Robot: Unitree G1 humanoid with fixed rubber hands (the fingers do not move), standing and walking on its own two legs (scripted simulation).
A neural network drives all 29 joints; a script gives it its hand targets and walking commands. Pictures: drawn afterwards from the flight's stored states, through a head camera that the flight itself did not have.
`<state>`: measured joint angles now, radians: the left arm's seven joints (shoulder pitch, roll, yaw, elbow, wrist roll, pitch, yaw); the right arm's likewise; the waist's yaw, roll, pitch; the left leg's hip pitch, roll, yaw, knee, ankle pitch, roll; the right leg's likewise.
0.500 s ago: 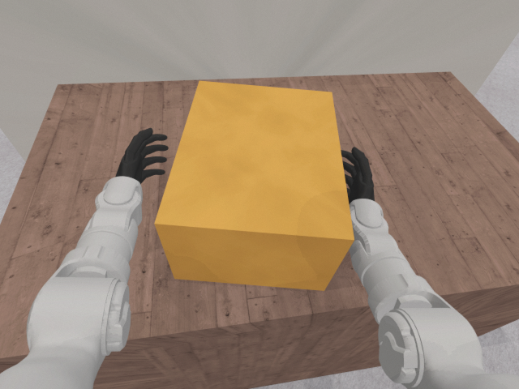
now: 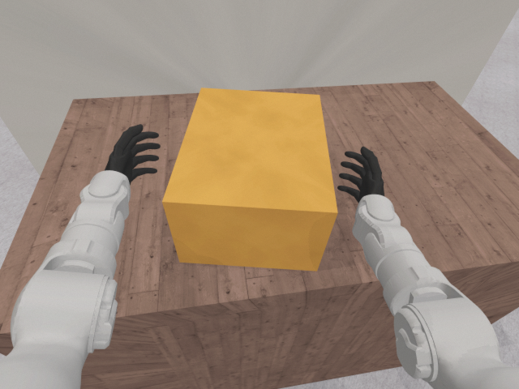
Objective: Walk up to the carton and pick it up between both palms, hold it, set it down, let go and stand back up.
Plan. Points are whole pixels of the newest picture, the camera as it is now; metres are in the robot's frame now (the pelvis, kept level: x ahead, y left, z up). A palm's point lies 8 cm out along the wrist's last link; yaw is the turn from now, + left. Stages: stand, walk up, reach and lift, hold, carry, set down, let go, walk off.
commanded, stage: set down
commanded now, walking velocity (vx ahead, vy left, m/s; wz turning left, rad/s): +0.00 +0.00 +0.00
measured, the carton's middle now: (254, 172) +0.49 -0.02 +0.07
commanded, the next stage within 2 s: none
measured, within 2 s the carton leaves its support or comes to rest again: neither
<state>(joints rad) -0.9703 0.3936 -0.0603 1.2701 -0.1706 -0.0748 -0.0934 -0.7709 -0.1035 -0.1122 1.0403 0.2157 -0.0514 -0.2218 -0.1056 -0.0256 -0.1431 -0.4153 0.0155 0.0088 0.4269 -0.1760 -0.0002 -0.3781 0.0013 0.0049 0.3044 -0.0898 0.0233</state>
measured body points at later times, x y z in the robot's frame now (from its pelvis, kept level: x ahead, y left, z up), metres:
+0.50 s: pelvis -0.01 +0.00 +0.00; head -0.01 +0.02 +0.45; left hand +0.42 +0.21 +0.12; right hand +0.36 -0.20 +0.10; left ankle +0.02 +0.11 -0.74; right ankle +0.03 -0.14 -0.74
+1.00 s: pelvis -0.01 +0.00 +0.00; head -0.04 +0.02 +0.45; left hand +0.34 +0.25 +0.12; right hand +0.29 -0.19 +0.11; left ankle +0.02 +0.11 -0.74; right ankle +0.03 -0.14 -0.74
